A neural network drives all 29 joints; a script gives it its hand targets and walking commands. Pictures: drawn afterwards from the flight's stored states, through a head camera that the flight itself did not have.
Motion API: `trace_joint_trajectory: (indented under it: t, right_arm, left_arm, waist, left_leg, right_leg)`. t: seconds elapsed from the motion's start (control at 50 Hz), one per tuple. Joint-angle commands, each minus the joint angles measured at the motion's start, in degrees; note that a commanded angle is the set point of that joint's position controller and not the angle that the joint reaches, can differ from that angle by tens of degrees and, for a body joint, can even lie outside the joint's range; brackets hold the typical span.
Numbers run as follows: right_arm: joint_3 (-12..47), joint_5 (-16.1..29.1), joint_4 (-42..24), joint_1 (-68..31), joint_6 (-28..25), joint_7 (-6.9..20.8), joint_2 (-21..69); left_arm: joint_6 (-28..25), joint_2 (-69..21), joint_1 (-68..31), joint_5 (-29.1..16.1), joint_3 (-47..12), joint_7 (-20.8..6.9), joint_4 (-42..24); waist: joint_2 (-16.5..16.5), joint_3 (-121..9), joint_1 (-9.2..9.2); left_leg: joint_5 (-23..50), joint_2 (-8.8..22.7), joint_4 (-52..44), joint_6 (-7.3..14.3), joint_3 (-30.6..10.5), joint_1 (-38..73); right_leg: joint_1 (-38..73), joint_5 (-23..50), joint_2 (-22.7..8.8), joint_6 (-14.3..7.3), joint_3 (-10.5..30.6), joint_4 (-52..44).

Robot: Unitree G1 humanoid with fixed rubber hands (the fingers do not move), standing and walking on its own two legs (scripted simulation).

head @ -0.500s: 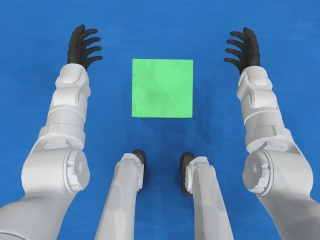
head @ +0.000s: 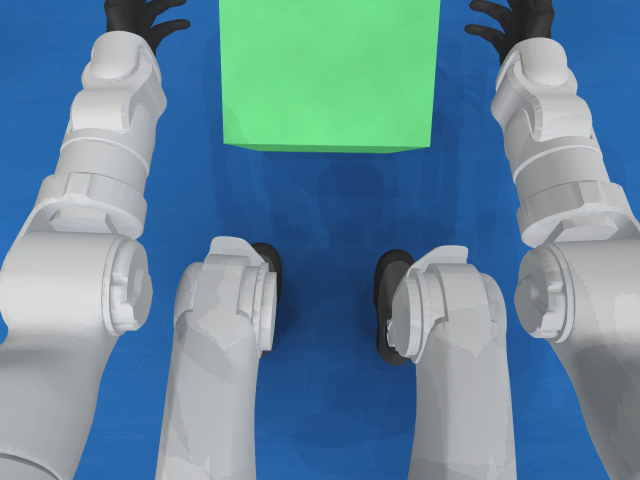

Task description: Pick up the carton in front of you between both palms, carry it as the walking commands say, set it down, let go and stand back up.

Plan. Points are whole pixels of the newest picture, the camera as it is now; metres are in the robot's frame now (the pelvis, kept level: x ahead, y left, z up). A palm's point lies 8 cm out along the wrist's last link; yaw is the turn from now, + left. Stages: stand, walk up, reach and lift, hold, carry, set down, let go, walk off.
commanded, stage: reach and lift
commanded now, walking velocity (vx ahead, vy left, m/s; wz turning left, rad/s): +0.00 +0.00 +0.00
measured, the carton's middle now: (326, 69) +0.52 +0.02 -0.28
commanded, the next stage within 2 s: none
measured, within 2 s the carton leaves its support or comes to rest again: leaves its support in 0.98 s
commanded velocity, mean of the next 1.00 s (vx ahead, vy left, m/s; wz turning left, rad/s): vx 0.00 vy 0.00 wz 0.00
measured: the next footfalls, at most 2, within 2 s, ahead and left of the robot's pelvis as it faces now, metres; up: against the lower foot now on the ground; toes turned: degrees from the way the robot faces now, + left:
none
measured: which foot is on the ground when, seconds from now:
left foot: down 0.00-1.00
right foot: down 0.00-1.00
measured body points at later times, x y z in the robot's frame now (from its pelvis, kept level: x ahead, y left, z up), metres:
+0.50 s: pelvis +0.01 +0.00 -0.04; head +0.37 +0.02 +0.23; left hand +0.53 +0.20 -0.22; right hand +0.54 -0.15 -0.22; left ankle +0.12 +0.12 -0.37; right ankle +0.12 -0.12 -0.37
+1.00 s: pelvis +0.00 +0.00 -0.04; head +0.36 +0.01 +0.23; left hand +0.54 +0.17 -0.21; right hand +0.55 -0.13 -0.21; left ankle +0.12 +0.12 -0.37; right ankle +0.12 -0.12 -0.37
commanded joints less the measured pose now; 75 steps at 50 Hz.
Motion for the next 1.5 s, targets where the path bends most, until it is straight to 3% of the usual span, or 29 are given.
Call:
trace_joint_trajectory:
  t: [0.0, 0.12, 0.18, 0.3, 0.42, 0.5, 0.6, 0.66, 0.68, 0.72, 0.8, 0.88, 0.98, 1.04, 1.12, 1.18, 1.26, 1.36, 1.48]
  right_arm:
    - [0.06, 0.74, -1.29, -15.92, -1.99, 0.08, -6.96]
    - [2.47, 3.24, -0.15, -19.39, -4.35, 0.04, -8.37]
    - [3.67, 3.76, -2.25, -19.82, -4.88, -0.6, -7.15]
    - [5.62, 6.28, -2.93, -13.21, -5.14, -1.2, -2.64]
    - [2.32, 3.51, -0.22, -11.24, -5.12, -1.02, -3.34]
    - [1.77, 2.82, 0.24, -13.27, -5.67, -1.01, -3.55]
    - [5.19, 4.22, 0.21, -17.42, -6.08, -1.03, 1.92]
    - [4.22, 3.04, 1.76, -18.02, -6.16, -1.54, 3.48]
    - [4.59, 2.54, 1.86, -18.51, -6.16, -1.54, 5.55]
    - [9.24, 3.26, 0.58, -24.67, -6.28, 0.29, 17.45]
    - [12.35, 0.29, -1.48, -36.28, -3.98, 7.09, 44.13]
    - [10.71, -2.56, -5.0, -38.55, -1.15, 11.38, 56.01]
    - [15.79, 1.2, -15.39, -38.29, 0.72, 12.01, 67.16]
    - [18.73, 2.3, -21.9, -36.95, 2.93, 11.11, 71.13]
    - [20.87, 0.4, -28.76, -34.42, 6.12, 11.13, 73.01]
    - [18.8, -2.59, -26.36, -31.72, 8.52, 12.12, 73.57]
    - [9.72, -10.19, -17.05, -26.67, 10.9, 13.4, 73.94]
    - [5.1, -14.12, -14.22, -26.09, 11.66, 14.73, 75.34]
    - [7.7, -13.47, -16.17, -23.89, 12.23, 15.57, 78.19]
  left_arm:
    - [-1.86, 7.77, -15.86, -0.56, -0.31, 0.1, -1.46]
    - [-4.11, 9.16, -19.55, -2.58, -2.72, 0.51, -0.07]
    - [-4.86, 10.27, -20.11, -3.0, -2.71, 0.58, -1.64]
    - [-5.5, 9.0, -14.77, -2.65, -3.93, 0.4, -1.69]
    - [-4.89, 5.85, -13.98, -2.06, -4.4, 0.17, 0.36]
    - [-4.99, 4.95, -16.49, -2.28, -5.28, 0.26, 0.36]
    - [-5.31, 0.29, -20.7, -3.76, -8.66, 0.58, 0.53]
    - [-5.57, 0.01, -21.59, -2.27, -7.24, 1.44, 2.3]
    - [-5.68, -2.08, -22.58, -2.11, -7.89, 1.33, 2.09]
    - [-5.81, -14.6, -27.65, -3.25, -12.59, -0.55, 0.89]
    - [-3.57, -40.94, -39.41, -0.99, -16.08, -7.47, -1.66]
    - [-0.72, -52.75, -40.44, 1.13, -14.57, -12.28, -5.08]
    - [1.31, -62.37, -42.11, -2.69, -20.21, -13.24, -18.48]
    - [3.22, -65.76, -41.4, -3.85, -23.31, -12.24, -27.32]
    - [7.42, -70.59, -35.11, -0.96, -24.26, -11.98, -31.87]
    - [10.37, -74.02, -30.27, 2.39, -21.86, -13.06, -26.81]
    - [12.66, -76.24, -25.72, 9.26, -14.1, -14.45, -16.82]
    - [13.13, -76.5, -26.21, 13.66, -8.94, -15.21, -14.1]
    - [13.31, -78.16, -24.03, 14.09, -10.13, -15.37, -15.95]
  waist:
    - [0.41, -60.02, 0.39]
    - [0.52, -63.33, 0.38]
    - [-1.75, -64.73, 0.78]
    - [0.03, -68.14, 2.66]
    - [1.5, -57.33, 0.51]
    - [2.15, -56.34, -0.38]
    - [1.69, -57.75, 0.58]
    - [0.54, -57.86, 1.5]
    - [0.27, -57.72, 1.52]
    - [0.19, -57.1, 1.56]
    - [-1.4, -54.71, 1.7]
    - [-1.32, -56.99, 1.83]
    - [-0.3, -79.21, 2.56]
    - [1.24, -93.14, 2.72]
    - [1.7, -95.62, 2.62]
    - [1.11, -84.18, 1.26]
    - [1.58, -67.81, -0.85]
    - [1.97, -68.59, -0.34]
    - [1.07, -75.0, 0.61]
  left_leg:
    - [5.89, 1.87, -7.91, -0.76, 3.34, 30.54]
    - [12.36, 1.99, -2.96, -0.6, 2.63, 33.31]
    - [14.49, 1.83, -1.49, -0.13, 2.58, 32.3]
    - [20.64, 1.36, 0.07, 0.06, 3.16, 36.04]
    - [15.92, 1.21, -1.51, -0.08, 1.79, 32.63]
    - [14.07, 1.23, -2.29, -0.19, 1.47, 31.98]
    - [12.23, 0.67, -3.44, 0.18, 1.98, 32.14]
    - [11.82, 0.31, -3.85, 0.23, 2.0, 32.13]
    - [11.87, 0.04, -3.7, 0.33, 2.15, 31.83]
    - [12.52, -0.82, -3.41, 0.65, 2.36, 31.81]
    - [10.1, -3.06, -1.91, 1.14, 3.04, 28.64]
    - [11.58, -4.03, -0.46, 1.44, 4.48, 28.1]
    - [23.8, -4.83, 0.94, 0.88, 6.4, 38.59]
    - [29.3, -5.76, 0.15, 0.32, 7.45, 46.85]
    - [24.75, -6.94, -3.71, 0.33, 7.55, 49.89]
    - [14.69, -6.95, -8.05, 0.51, 6.95, 43.56]
    - [3.41, -6.7, -14.52, 0.74, 6.24, 35.64]
    - [2.79, -7.15, -19.7, 0.87, 6.26, 38.49]
    - [5.16, -7.32, -24.64, 0.71, 6.07, 45.95]
  right_leg:
    - [31.73, 5.68, -1.19, 0.39, -2.88, -6.97]
    - [33.0, 11.83, -1.28, 0.56, -2.5, -1.88]
    - [34.87, 14.46, -0.88, 0.86, -2.55, -0.45]
    - [36.44, 19.93, 0.41, 1.2, -2.71, 1.05]
    - [25.59, 13.07, 0.37, 0.79, -3.65, -0.49]
    - [25.04, 11.73, 0.21, 0.56, -3.73, -0.9]
    - [27.98, 11.03, 0.84, 0.55, -3.3, -1.66]
    - [28.98, 10.98, 1.5, 0.91, -3.33, -1.78]
    - [29.53, 11.05, 1.78, 0.84, -3.34, -1.75]
    - [28.88, 11.62, 2.77, 0.58, -3.44, -1.64]
    - [27.86, 9.99, 4.73, 0.22, -3.62, -0.91]
    - [28.05, 11.44, 6.15, -0.65, -4.52, 0.14]
    - [38.47, 23.21, 7.24, -0.46, -5.67, 1.96]
    - [43.18, 27.58, 8.13, 0.29, -6.17, 1.37]
    - [42.64, 21.51, 8.83, 0.26, -6.95, -2.72]
    - [37.52, 12.11, 8.46, -0.43, -7.44, -7.18]
    - [31.35, 3.13, 7.86, -0.93, -7.12, -13.14]
    - [33.51, 2.41, 8.27, -0.94, -6.55, -18.26]
    - [39.84, 3.9, 8.55, -0.38, -6.35, -23.42]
